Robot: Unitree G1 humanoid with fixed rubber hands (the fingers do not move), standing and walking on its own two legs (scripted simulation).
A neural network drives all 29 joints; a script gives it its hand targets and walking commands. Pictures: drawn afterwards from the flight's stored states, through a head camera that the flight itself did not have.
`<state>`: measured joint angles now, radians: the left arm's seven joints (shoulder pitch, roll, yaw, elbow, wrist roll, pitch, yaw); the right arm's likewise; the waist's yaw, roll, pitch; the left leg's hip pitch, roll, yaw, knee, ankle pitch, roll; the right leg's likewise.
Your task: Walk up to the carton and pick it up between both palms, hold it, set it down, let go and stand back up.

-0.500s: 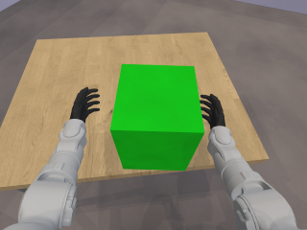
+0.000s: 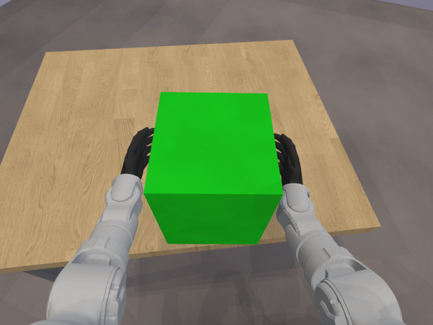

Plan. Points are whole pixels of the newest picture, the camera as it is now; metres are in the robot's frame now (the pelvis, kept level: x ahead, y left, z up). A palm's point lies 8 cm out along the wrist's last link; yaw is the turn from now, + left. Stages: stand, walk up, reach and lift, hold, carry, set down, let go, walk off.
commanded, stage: reach and lift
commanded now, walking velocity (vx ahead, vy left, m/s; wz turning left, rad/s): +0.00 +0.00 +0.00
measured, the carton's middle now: (213, 174) +0.40 +0.05 +0.00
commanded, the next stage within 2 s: none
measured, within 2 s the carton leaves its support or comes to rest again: leaves its support in 1.82 s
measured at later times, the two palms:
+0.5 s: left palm (137, 172) +0.39 +0.20 +0.02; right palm (287, 181) +0.38 -0.10 +0.02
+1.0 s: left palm (137, 172) +0.39 +0.19 +0.02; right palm (287, 181) +0.38 -0.10 +0.02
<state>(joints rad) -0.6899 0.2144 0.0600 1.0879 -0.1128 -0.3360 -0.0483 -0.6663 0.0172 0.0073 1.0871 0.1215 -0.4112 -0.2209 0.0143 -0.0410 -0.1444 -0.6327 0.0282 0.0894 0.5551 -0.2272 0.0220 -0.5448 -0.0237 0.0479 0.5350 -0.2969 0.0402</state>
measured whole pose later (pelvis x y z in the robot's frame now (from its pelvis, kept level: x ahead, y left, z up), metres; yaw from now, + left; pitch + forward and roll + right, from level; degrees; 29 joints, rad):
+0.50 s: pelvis +0.00 +0.00 +0.00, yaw +0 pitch +17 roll -1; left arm -0.75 0.16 0.21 1.27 0.01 -0.51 0.02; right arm -0.67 0.12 -0.28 1.10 -0.16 -0.49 -0.22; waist 0.01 -0.04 -0.12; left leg -0.63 0.03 0.09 0.56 -0.22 0.02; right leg -0.54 -0.02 0.05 0.53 -0.29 0.04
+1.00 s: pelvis +0.00 +0.00 +0.00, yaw +0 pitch +17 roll -1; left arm -0.78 0.16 0.22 1.33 0.01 -0.55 0.03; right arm -0.67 0.12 -0.28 1.11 -0.16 -0.49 -0.23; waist 0.01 -0.04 -0.12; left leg -0.63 0.03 0.09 0.56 -0.22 0.02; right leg -0.54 -0.02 0.05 0.53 -0.29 0.04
